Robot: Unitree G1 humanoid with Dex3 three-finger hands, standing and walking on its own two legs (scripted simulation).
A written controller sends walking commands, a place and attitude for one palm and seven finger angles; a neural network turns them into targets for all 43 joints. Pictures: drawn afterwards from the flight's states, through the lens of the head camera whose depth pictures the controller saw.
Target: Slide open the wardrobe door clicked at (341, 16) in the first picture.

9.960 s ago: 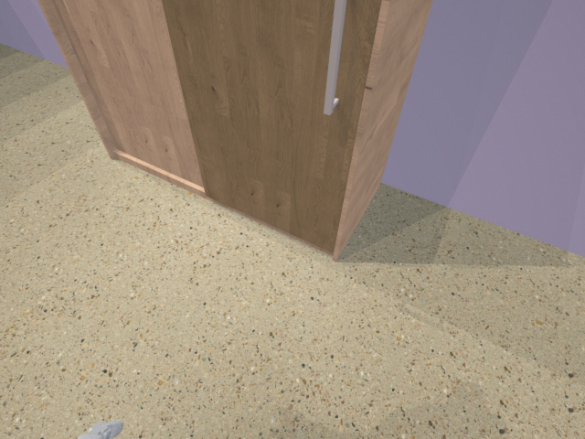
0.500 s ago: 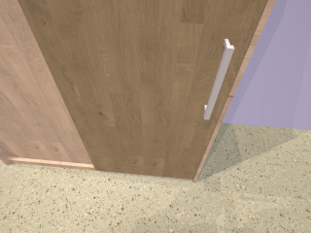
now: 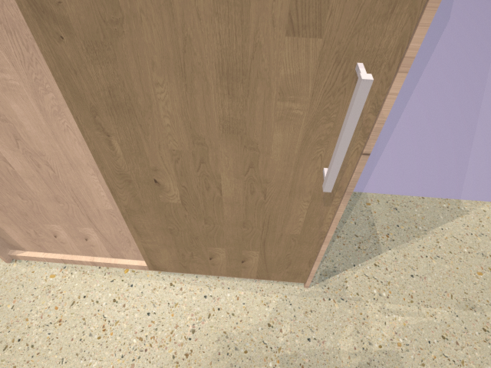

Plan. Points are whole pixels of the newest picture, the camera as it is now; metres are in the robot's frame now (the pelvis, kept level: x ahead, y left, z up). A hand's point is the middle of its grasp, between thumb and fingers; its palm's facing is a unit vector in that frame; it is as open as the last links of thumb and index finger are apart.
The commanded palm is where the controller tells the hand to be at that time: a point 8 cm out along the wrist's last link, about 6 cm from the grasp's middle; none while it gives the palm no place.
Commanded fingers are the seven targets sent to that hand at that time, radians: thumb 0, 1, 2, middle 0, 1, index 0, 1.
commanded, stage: look again from close up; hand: right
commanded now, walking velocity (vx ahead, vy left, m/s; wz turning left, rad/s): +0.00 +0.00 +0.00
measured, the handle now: (341, 136) +0.55 -0.16 +0.09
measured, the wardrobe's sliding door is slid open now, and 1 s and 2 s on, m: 0.00 0.00 0.00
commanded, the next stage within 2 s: raise the hand with hooked fingers in 1.34 s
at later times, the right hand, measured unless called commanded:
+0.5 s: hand out of the picture +0.05 -0.21 -0.17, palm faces -0.01 +0.96 -0.27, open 7.4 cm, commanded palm none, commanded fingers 0.00 -0.90 -0.90 0.20 0.30 0.20 0.30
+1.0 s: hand out of the picture +0.06 -0.21 -0.16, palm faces -0.01 +0.96 -0.27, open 7.4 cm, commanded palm none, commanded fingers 0.00 -0.90 -0.90 0.20 0.30 0.20 0.30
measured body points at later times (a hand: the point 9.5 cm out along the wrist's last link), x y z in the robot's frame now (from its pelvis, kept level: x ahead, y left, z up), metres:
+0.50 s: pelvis +0.01 +0.00 +0.00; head +0.02 +0.01 +0.45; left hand +0.05 +0.27 -0.15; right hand +0.05 -0.26 -0.14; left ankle +0.04 +0.13 -0.74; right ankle +0.00 -0.12 -0.74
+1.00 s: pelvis +0.02 +0.00 +0.00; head +0.03 +0.00 +0.45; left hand +0.06 +0.27 -0.15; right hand +0.06 -0.26 -0.14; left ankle +0.04 +0.13 -0.74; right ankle +0.00 -0.12 -0.74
